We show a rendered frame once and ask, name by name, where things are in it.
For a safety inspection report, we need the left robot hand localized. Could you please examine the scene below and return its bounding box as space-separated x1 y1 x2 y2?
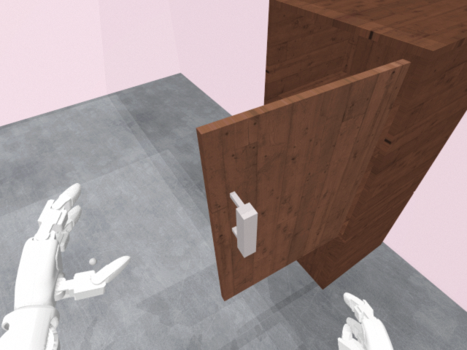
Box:
14 183 131 311

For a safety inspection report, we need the cupboard door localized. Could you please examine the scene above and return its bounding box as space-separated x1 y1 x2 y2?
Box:
196 59 411 301

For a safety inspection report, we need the right robot hand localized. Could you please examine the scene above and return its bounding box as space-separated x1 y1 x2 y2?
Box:
338 292 393 350

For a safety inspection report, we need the handle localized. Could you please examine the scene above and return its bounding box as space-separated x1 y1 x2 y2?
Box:
230 191 258 258

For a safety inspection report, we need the left robot forearm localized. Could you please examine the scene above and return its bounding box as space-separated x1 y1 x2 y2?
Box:
0 305 61 350

